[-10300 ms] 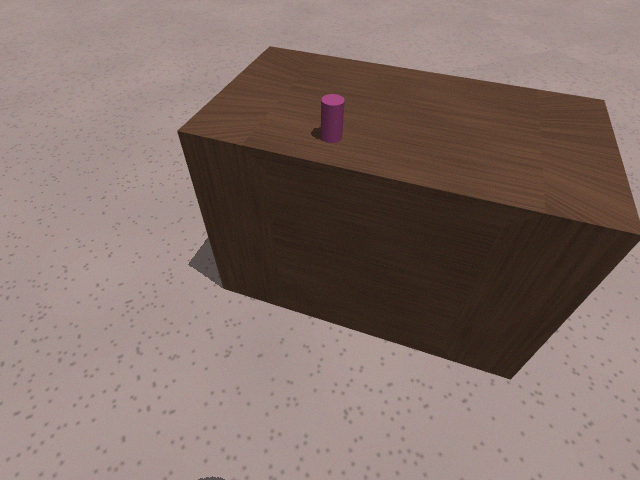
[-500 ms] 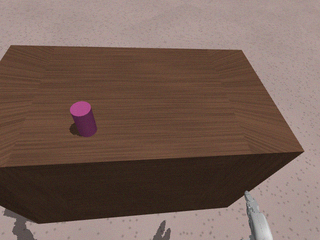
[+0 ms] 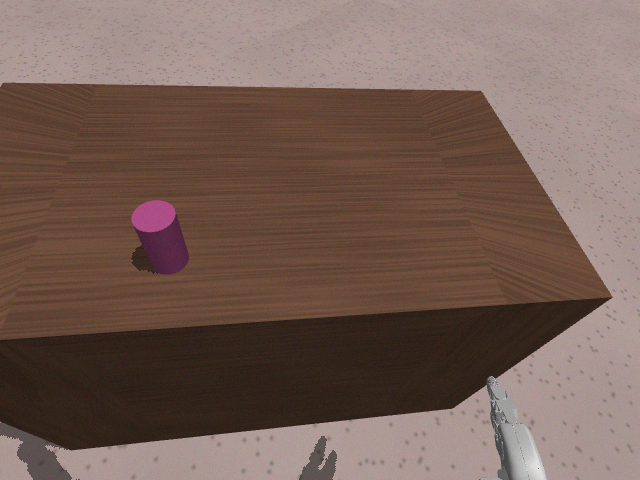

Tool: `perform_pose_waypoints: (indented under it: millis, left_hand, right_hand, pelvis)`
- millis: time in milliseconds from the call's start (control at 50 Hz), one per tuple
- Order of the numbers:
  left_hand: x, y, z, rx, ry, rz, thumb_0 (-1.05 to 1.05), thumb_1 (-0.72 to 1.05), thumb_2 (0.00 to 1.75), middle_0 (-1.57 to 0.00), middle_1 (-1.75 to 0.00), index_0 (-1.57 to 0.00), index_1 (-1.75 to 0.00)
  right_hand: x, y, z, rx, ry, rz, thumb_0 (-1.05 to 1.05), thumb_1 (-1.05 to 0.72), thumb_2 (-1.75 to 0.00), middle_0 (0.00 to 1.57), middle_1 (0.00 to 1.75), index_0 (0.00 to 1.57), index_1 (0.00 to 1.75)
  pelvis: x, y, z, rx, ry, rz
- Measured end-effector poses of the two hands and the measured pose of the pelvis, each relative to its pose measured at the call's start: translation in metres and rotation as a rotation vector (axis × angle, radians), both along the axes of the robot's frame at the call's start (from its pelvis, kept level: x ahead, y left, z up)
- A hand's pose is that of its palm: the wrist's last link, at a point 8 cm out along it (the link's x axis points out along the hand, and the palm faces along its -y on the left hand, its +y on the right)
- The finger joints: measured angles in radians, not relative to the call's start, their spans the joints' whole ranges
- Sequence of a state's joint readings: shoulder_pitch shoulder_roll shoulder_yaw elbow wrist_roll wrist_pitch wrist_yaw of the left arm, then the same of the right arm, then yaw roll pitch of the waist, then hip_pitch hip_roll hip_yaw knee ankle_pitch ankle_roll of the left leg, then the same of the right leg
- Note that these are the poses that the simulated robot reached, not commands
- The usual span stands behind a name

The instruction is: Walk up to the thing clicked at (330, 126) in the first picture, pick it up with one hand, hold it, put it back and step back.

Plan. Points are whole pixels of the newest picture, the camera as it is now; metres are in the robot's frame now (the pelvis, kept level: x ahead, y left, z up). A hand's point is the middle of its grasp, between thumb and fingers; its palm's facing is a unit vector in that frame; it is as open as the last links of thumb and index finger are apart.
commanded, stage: go down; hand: left
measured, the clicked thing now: (162, 239) +0.45 +0.19 +0.01
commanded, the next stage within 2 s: approach in 0.40 s
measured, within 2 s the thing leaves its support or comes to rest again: neither
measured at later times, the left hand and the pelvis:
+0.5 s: hand out of the picture +0.37 +0.38 +0.15, palm faces +0.17 -0.98 +0.00, open 17.7 cm; pelvis +0.00 +0.00 +0.00, yaw +1 degrees
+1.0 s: hand (92, 246) +0.43 +0.27 +0.03, palm faces +0.05 -1.00 +0.07, open 17.7 cm; pelvis -0.02 +0.00 -0.03, yaw -1 degrees
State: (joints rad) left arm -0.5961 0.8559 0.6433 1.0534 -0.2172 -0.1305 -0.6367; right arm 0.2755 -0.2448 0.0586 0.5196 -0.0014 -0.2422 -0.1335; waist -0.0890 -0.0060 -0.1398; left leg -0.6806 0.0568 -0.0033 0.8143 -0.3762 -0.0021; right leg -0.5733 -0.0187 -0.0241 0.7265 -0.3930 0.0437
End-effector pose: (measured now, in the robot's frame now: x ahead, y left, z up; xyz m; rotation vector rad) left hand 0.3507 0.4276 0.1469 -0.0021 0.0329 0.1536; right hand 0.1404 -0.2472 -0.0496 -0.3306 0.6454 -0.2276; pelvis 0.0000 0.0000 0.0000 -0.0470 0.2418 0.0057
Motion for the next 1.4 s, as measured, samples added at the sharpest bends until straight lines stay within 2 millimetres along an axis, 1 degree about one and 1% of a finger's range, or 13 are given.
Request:
perform_pose_waypoints:
  millis: [220, 440, 580, 640, 680, 740, 820, 960, 1040, 1100, 1200, 1300, 1400]
  left_hand:
    - [-0.002, -0.001, 0.002, -0.003, 0.008, 0.004, -0.01, -0.58, 0.07, -0.06, -0.05, -0.05, -0.05]
    - [-0.012, 0.003, -0.003, -0.011, 0.000, 0.022, -0.01, -0.60, 0.06, -0.06, -0.06, -0.05, -0.06]
    - [-0.008, -0.001, 0.003, 0.001, -0.007, 0.011, -0.01, -0.59, 0.07, -0.06, -0.06, -0.05, -0.07]
    - [-0.005, -0.004, 0.000, 0.004, 0.009, -0.001, -0.01, -0.59, 0.07, -0.06, -0.06, -0.05, -0.07]
    - [-0.002, -0.008, -0.006, 0.001, 0.023, -0.014, -0.01, -0.59, 0.06, -0.06, -0.06, -0.05, -0.07]
    - [0.004, -0.018, -0.021, -0.014, 0.037, -0.035, -0.01, -0.60, 0.06, -0.06, -0.06, -0.05, -0.07]
    - [0.016, -0.039, -0.052, -0.040, 0.056, -0.063, -0.01, -0.60, 0.06, -0.06, -0.06, -0.05, -0.07]
    - [0.044, -0.088, -0.109, -0.074, 0.057, -0.105, -0.01, -0.61, 0.06, -0.06, -0.07, -0.05, -0.07]
    - [0.060, -0.116, -0.128, -0.079, 0.042, -0.107, -0.01, -0.61, 0.05, -0.06, -0.06, -0.05, -0.07]
    - [0.069, -0.132, -0.132, -0.075, 0.023, -0.088, -0.01, -0.60, 0.05, -0.07, -0.06, -0.06, -0.06]
    - [0.075, -0.147, -0.127, -0.053, 0.002, -0.047, -0.01, -0.58, 0.04, -0.07, -0.05, -0.06, -0.05]
    - [0.070, -0.155, -0.120, -0.033, 0.007, -0.038, -0.01, -0.57, 0.03, -0.07, -0.05, -0.07, -0.05]
    - [0.061, -0.160, -0.120, -0.034, 0.012, -0.034, -0.01, -0.57, 0.02, -0.07, -0.05, -0.07, -0.04]
  right_hand:
    - [0.004, 0.001, 0.002, 0.005, -0.011, -0.001, -0.01, 0.52, -0.06, 0.06, 0.06, 0.06, 0.06]
    - [-0.001, -0.005, 0.003, -0.015, -0.007, 0.009, -0.01, 0.51, -0.06, 0.06, 0.06, 0.05, 0.06]
    - [-0.003, -0.004, 0.002, -0.011, -0.011, 0.012, -0.01, 0.52, -0.05, 0.06, 0.06, 0.05, 0.06]
    - [-0.005, -0.002, 0.001, -0.003, -0.014, 0.015, -0.01, 0.52, -0.05, 0.06, 0.06, 0.05, 0.06]
    - [-0.005, 0.000, 0.000, 0.002, -0.013, 0.020, -0.01, 0.53, -0.05, 0.06, 0.06, 0.05, 0.06]
    - [-0.005, 0.003, -0.003, 0.007, -0.014, 0.031, -0.01, 0.54, -0.05, 0.06, 0.06, 0.05, 0.06]
    - [-0.005, 0.005, -0.004, 0.004, -0.017, 0.046, -0.01, 0.54, -0.05, 0.06, 0.06, 0.05, 0.06]
    - [-0.011, 0.000, -0.002, -0.021, -0.009, 0.041, -0.01, 0.54, -0.05, 0.06, 0.06, 0.06, 0.06]
    - [-0.018, -0.007, -0.002, -0.039, 0.012, 0.024, -0.01, 0.54, -0.05, 0.06, 0.06, 0.06, 0.06]
    - [-0.024, -0.014, -0.003, -0.049, 0.028, -0.001, -0.01, 0.53, -0.05, 0.06, 0.06, 0.06, 0.06]
    - [-0.029, -0.020, -0.005, -0.034, 0.038, -0.030, -0.01, 0.52, -0.05, 0.06, 0.06, 0.06, 0.06]
    - [-0.027, -0.018, -0.009, 0.011, 0.033, -0.033, -0.01, 0.51, -0.05, 0.06, 0.06, 0.05, 0.06]
    - [-0.021, -0.016, -0.009, 0.031, 0.015, -0.012, -0.01, 0.51, -0.05, 0.06, 0.06, 0.05, 0.06]
  pelvis:
    - [0.004, 0.001, 0.001, 0.002, -0.008, -0.002]
    - [-0.003, -0.002, -0.002, 0.003, -0.010, 0.007]
    - [-0.007, -0.003, -0.002, 0.002, -0.011, 0.008]
    - [-0.008, -0.003, -0.003, 0.003, -0.007, 0.008]
    - [-0.009, -0.003, -0.004, 0.004, -0.002, 0.008]
    - [-0.010, -0.002, -0.007, 0.004, 0.009, 0.007]
    - [-0.012, -0.001, -0.014, 0.001, 0.029, 0.006]
    - [-0.015, 0.000, -0.026, -0.007, 0.064, -0.006]
    - [-0.016, 0.000, -0.031, -0.011, 0.080, -0.015]
    - [-0.016, -0.001, -0.034, -0.012, 0.089, -0.023]
    - [-0.015, -0.002, -0.035, -0.008, 0.091, -0.034]
    - [-0.013, -0.005, -0.035, -0.001, 0.085, -0.035]
    - [-0.015, -0.008, -0.036, 0.005, 0.078, -0.030]
